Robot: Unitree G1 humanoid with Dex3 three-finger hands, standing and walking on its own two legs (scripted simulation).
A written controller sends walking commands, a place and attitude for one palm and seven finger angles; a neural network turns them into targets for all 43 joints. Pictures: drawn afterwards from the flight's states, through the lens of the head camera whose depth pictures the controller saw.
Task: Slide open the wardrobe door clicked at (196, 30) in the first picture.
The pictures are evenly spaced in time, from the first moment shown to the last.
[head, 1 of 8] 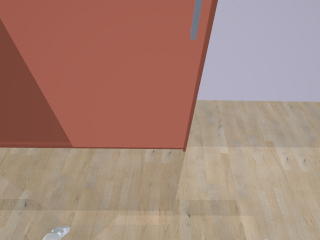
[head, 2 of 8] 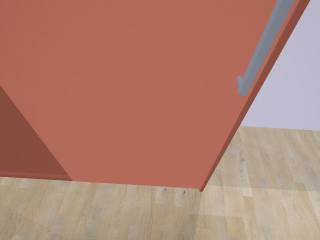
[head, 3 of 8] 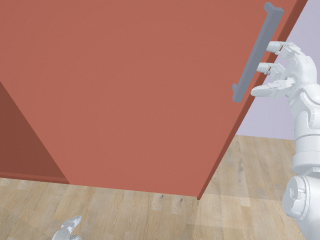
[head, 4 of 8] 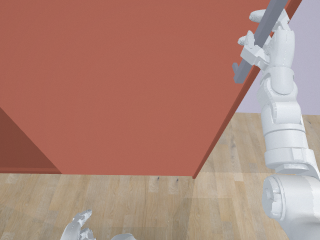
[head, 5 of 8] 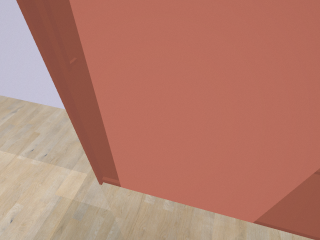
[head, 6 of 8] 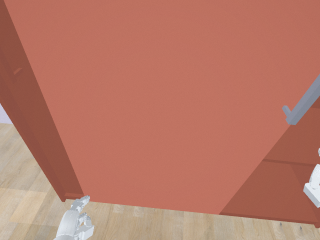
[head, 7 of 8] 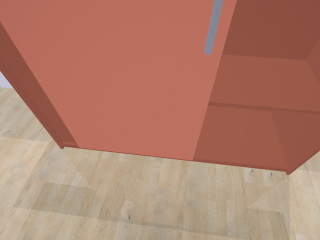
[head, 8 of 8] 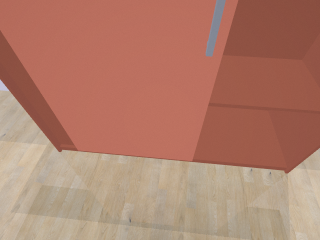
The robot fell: no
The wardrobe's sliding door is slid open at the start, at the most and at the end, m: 0.00 0.64 0.64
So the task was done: yes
